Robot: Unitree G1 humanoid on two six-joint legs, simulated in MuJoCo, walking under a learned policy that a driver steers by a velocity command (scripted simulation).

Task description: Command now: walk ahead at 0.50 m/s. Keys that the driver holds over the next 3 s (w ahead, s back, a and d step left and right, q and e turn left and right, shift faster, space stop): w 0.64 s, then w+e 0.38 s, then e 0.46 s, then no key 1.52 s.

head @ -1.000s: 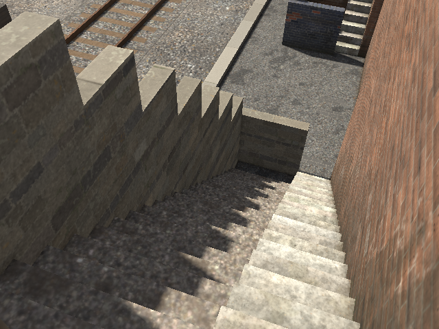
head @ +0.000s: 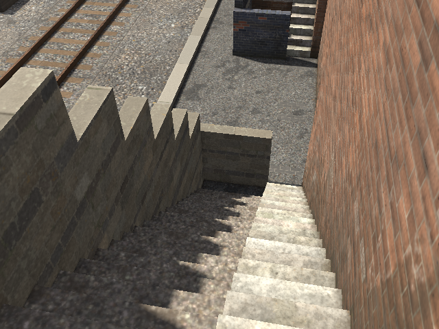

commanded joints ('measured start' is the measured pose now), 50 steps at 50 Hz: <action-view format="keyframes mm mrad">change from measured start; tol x64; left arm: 1 -320 115 10 -170 18 -31 31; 25 455 115 -58 40 -41 -17 -5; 50 -63 85 -33 -81 135 -4 -219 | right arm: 1 379 -68 -8 105 -43 1 -6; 50 125 -158 69 25 -87 -76 41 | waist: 1 -221 34 163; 50 153 68 41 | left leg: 1 327 54 -121 -383 -319 -106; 9 -328 317 -590 -146 -1549 -123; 14 -448 -126 -193 1141 -1457 -244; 25 -710 -111 -105 1214 -1385 -214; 32 -74 -69 -60 476 -442 -264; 39 492 -106 -14 -233 -1042 -132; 41 857 405 -737 -200 603 290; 50 -459 57 35 -75 -927 -150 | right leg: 1 -542 -41 43 -194 -204 9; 6 99 -114 125 -380 1432 65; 16 269 -261 249 -1124 796 153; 18 210 -251 659 -1581 -142 156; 25 331 -196 461 -1205 944 139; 43 -1077 -20 491 -234 492 -30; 50 253 -84 -4 -624 1362 57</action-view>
